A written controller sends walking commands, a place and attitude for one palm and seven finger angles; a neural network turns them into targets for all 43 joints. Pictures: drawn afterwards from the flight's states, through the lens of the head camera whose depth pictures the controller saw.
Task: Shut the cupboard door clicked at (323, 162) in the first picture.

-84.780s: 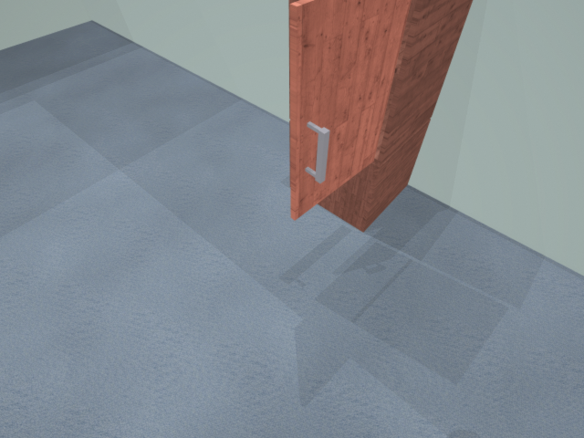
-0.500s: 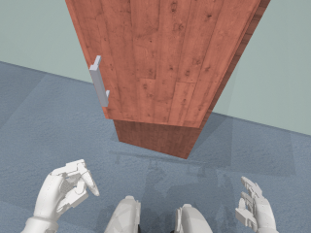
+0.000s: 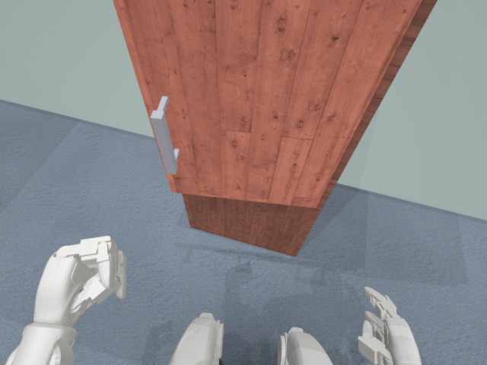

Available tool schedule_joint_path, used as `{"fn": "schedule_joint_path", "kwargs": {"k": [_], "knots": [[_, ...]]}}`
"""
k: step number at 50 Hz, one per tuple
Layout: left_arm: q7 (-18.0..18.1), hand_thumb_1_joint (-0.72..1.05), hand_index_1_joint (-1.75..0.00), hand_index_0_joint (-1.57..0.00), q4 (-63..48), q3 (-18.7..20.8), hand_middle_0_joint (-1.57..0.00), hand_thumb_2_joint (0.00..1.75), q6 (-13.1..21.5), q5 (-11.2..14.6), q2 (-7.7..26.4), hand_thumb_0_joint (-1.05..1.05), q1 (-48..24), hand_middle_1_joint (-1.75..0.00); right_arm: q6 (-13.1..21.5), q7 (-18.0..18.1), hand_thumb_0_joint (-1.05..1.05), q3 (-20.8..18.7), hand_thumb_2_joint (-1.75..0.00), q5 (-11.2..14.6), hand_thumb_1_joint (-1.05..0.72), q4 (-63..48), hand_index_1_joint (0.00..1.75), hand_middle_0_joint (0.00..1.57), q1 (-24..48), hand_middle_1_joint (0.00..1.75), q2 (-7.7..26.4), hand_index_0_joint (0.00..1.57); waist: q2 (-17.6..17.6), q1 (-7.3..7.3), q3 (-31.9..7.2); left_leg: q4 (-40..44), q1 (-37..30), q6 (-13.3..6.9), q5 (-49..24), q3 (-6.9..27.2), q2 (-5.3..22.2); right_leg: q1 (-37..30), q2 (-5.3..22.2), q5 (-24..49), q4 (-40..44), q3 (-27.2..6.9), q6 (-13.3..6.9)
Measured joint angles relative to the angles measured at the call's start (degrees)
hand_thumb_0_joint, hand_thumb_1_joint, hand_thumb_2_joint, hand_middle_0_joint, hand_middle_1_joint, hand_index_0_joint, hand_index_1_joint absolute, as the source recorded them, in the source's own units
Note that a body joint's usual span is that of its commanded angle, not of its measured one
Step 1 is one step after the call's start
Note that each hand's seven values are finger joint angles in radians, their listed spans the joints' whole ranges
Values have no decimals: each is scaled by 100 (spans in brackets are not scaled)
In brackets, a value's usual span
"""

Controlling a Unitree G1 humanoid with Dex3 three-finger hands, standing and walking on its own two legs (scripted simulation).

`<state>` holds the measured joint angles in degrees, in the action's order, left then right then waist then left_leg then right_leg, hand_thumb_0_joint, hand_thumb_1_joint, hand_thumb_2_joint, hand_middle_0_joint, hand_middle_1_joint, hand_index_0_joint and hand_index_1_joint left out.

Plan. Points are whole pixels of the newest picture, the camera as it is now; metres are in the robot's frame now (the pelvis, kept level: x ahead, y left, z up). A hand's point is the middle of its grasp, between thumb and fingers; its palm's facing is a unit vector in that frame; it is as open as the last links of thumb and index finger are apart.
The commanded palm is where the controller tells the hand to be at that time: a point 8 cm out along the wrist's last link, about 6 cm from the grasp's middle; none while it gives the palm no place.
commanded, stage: raise the hand and make a fist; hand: left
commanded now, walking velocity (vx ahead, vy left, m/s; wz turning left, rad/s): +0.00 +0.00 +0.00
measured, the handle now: (168, 138) +0.51 +0.19 +0.03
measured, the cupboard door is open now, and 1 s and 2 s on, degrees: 10 10 10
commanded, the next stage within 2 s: bring the fist close to the handle in 0.28 s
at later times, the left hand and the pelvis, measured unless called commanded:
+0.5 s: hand (131, 283) +0.23 +0.18 +0.05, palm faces -0.06 -1.00 -0.04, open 3.1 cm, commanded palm +0.23 +0.23 +0.05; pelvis +0.00 -0.01 +0.00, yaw +0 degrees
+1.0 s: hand (151, 223) +0.33 +0.18 +0.03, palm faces -0.05 -1.00 -0.02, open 3.1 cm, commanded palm +0.32 +0.22 +0.03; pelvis +0.00 -0.01 +0.00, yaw +0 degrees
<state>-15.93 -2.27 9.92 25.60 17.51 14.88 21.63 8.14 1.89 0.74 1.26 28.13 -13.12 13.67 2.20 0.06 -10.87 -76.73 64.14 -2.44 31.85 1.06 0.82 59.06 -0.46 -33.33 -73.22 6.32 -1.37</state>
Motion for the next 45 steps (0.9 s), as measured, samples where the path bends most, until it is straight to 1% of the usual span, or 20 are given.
{"fn": "schedule_joint_path", "kwargs": {"k": [4, 6, 8, 12, 14, 16, 20, 21, 23, 27, 29, 31, 33, 35, 37, 39, 43, 45], "knots": [[-157, 90, -150, -130, 235, -195, -129, 90, -385, -94, -7, 1, 83, -150, -35, 20, 1, -7, -90, 51, -91, -65, 30, 21, -41, 30, 33, 20, 28, -42, 11, 106, -74, -25, -32, -59, -7, -43, 9, 34, 77, -60, 24], [-151, 90, -150, -130, 221, -253, -129, 90, -415, -109, 3, 2, 158, -150, -14, 45, 1, -13, -90, 39, -91, -107, 30, 21, -66, 30, 26, 20, 0, -57, 24, 141, -98, -26, -42, -86, -2, -49, 5, 47, 96, -87, 26], [-68, 90, -150, -130, 110, -234, -129, 90, -286, -98, 18, 2, 207, -150, 23, 68, 1, -23, -90, 8, -91, -125, 30, 21, -85, 30, 15, 20, -34, -52, 32, 143, -99, -20, -40, -93, 6, -42, -3, 47, 91, -95, 18], [114, 90, -150, -130, -41, -60, -130, 90, 148, -26, 1, 2, 131, -150, 53, 47, 1, -35, -90, -39, -91, -74, 30, 21, -60, 30, 16, 20, -61, -28, 12, 73, -40, 2, -17, -61, -1, 5, 3, 8, 19, -63, -1], [110, 90, -150, -130, 7, -12, -130, 90, 210, -23, -20, 2, 56, -150, 27, 15, 1, -33, -90, -34, -91, -49, 30, 21, -26, 30, 30, 20, -39, -17, -13, 31, -1, 7, -4, -42, -10, 34, 11, -14, -21, -44, -6], [33, 90, -150, -130, 115, -47, -129, 90, 109, -46, -36, 2, 12, -150, -15, -8, 1, -25, -90, -6, -91, -52, 30, 21, 9, 30, 42, 20, -8, -11, -22, 15, 12, 9, 1, -34, -16, 43, 16, -25, -39, -36, -8], [-149, 90, -150, -130, 255, -235, -129, 90, -268, -120, -30, 2, 75, -150, -54, 5, 1, 3, -90, 39, -91, -127, 30, 21, 36, 30, 24, 20, 10, -20, 0, 69, -35, 13, -18, -51, -11, 14, 11, -8, -5, -55, -14], [-160, 90, -150, -130, 240, -268, -129, 90, -308, -127, -23, 2, 105, -150, -50, 19, 1, 9, -90, 37, -91, -147, 30, 21, 32, 30, 14, 20, 3, -23, 8, 86, -51, 16, -25, -55, -7, 4, 7, -2, 8, -60, -18], [-123, 90, -150, -130, 186, -281, -129, 90, -258, -136, 8, 2, 103, -150, -15, 58, 1, 23, -90, 9, -91, -167, 30, 21, 18, 30, 4, 20, -17, -14, 15, 92, -54, 28, -30, -50, 3, 4, -4, 3, 11, -56, -30], [72, 90, -150, -130, 270, -134, -130, 90, 130, -114, 21, 2, -295, -150, 63, 73, 1, 44, -90, -50, -91, -91, 30, 21, 38, 30, 37, 20, -31, 4, 11, -20, 76, 62, -13, 7, 1, 112, -2, -33, -97, 2, -64], [100, 90, -150, -130, 477, -63, -130, 90, 209, -106, 5, 2, -651, -150, 67, 61, 1, 59, -90, -54, -91, -19, 30, 21, 74, 30, 70, 20, -25, 3, 3, -106, 186, 74, 1, 36, -4, 211, 3, -60, -183, 32, -79], [55, 90, -150, -130, 740, -49, -130, 90, 115, -121, 4, 2, -1000, -150, 38, 49, 1, 73, -90, -33, -91, 42, 30, 21, 105, 30, 95, 20, -20, -11, 5, -168, 276, 82, 11, 50, -3, 297, 3, -78, -248, 47, -91], [-31, 90, -150, -130, 961, -96, -130, 90, -109, -164, 26, 2, -1261, -150, 1, 46, 1, 82, -90, -3, -91, 77, 30, 21, 113, 30, 106, 20, -13, -42, 20, -186, 320, 87, 13, 49, 6, 348, -4, -79, -270, 46, -99], [-102, 90, -150, -130, 1082, -163, -130, 90, -352, -211, 54, 2, -1413, -150, -40, 46, 1, 81, -90, 18, -91, 93, 30, 21, 95, 30, 100, 20, -14, -87, 37, -153, 310, 89, 6, 29, 19, 355, -17, -64, -246, 24, -101], [-111, 90, -150, -130, 1135, -186, -130, 90, -495, -236, 72, 2, -1505, -150, -71, 53, 1, 74, -90, 19, -91, 112, 30, 21, 58, 30, 83, 20, -24, -131, 50, -85, 260, 91, -7, -3, 36, 327, -33, -41, -191, -10, -100], [-49, 90, -150, -130, 1180, -120, -130, 90, -491, -217, 78, 2, -1587, -150, -94, 54, 1, 60, -90, 8, -91, 145, 30, 21, 7, 30, 66, 20, -41, -163, 41, -13, 202, 94, -18, -36, 53, 293, -50, -19, -131, -46, -98], [152, 90, -150, -130, 1465, 173, -130, 90, -228, -154, 81, 2, -1869, -150, -133, 16, 1, 26, -90, -20, -91, 251, 30, 21, -95, 30, 68, 20, -59, -184, -19, 64, 140, 100, -19, -73, 63, 256, -61, -13, -73, -86, -95], [177, 90, -150, -130, 1725, 270, -130, 90, -123, -146, 106, 2, -2050, -150, -167, -12, 1, 14, -90, -18, -91, 304, 30, 21, -126, 30, 93, 20, -59, -183, -44, 66, 144, 97, -11, -79, 56, 262, -54, -25, -78, -93, -91]]}}
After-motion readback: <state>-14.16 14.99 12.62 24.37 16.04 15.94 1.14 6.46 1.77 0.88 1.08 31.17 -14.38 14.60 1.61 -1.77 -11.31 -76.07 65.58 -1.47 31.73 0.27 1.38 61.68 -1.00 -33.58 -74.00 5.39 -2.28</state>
